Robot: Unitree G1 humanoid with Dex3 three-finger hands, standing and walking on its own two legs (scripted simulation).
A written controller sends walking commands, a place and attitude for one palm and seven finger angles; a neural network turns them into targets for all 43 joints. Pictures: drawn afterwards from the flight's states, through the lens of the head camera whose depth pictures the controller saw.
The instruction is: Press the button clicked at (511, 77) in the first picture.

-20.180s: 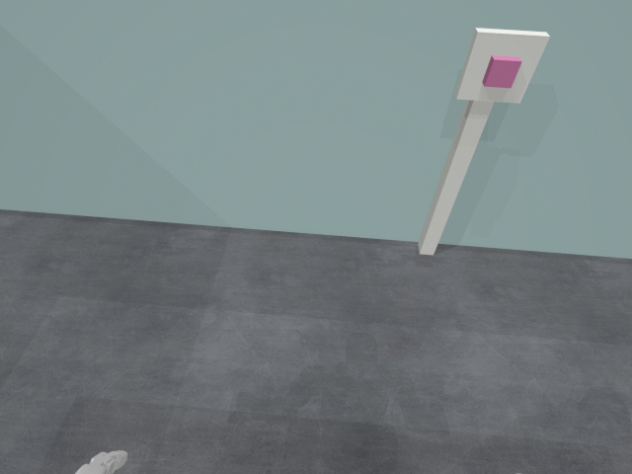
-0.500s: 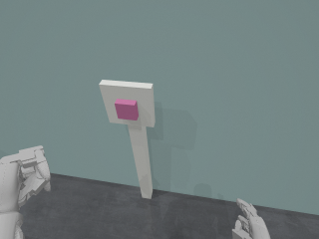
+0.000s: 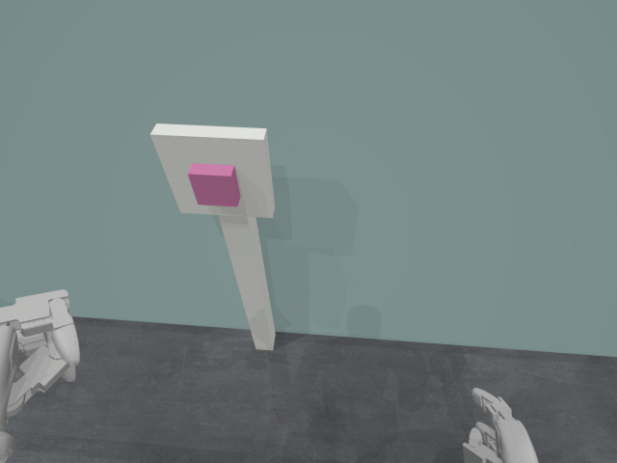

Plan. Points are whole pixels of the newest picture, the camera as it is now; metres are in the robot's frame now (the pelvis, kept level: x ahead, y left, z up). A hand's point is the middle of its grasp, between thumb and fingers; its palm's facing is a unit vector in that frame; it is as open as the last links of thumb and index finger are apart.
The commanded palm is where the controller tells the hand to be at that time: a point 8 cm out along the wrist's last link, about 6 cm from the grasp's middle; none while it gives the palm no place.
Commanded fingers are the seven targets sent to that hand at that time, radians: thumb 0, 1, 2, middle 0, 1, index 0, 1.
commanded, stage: step back with the hand held close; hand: left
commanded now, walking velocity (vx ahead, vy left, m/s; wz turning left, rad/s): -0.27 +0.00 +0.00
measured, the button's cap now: (216, 184) +0.54 +0.19 +0.04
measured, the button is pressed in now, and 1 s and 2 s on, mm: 0 0 0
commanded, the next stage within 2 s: stop stepping back and stand still in 0.98 s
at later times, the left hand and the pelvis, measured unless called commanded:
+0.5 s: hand out of the picture +0.12 +0.26 +0.16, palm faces +0.39 -0.82 -0.42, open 3.1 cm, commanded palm +0.05 +0.30 +0.18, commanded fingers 0.00 0.90 0.90 -1.30 -1.50 -1.30 -1.50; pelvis -0.07 +0.02 -0.02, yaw +1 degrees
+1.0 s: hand out of the picture +0.00 +0.24 +0.18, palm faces +0.41 -0.79 -0.46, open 3.1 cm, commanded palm -0.05 +0.28 +0.18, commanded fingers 0.00 0.90 0.90 -1.30 -1.50 -1.30 -1.50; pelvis -0.17 -0.01 -0.01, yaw +2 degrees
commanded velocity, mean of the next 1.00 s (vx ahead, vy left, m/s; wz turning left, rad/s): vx -0.34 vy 0.00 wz -0.01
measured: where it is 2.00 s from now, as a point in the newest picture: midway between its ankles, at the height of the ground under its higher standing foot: outside the picture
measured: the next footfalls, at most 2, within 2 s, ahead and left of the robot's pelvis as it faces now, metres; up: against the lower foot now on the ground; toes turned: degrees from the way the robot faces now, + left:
right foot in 0.54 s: -0.07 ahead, -0.12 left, +0.00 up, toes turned +3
left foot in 1.12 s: -0.18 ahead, +0.13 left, +0.00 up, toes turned +4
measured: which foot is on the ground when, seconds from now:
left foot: down 0.00-0.88, up 0.90-1.00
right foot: down 0.00-0.46, up 0.48-0.52, down 0.54-1.00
